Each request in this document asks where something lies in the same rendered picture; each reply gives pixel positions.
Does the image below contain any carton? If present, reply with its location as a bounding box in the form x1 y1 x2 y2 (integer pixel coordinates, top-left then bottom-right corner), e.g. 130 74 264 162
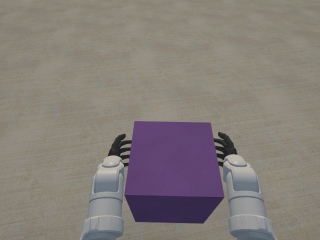
124 121 225 224

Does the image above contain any robot left forearm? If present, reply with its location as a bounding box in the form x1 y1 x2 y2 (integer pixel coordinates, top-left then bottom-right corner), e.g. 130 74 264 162
79 155 125 240

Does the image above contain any robot right forearm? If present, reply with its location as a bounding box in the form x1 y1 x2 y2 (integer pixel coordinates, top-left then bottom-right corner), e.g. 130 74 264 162
223 154 277 240

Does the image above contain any robot left hand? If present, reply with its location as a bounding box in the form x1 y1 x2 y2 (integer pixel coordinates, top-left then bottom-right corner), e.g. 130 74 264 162
108 133 132 167

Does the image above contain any robot right hand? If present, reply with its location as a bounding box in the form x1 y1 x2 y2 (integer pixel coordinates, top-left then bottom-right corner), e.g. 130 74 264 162
214 132 238 167

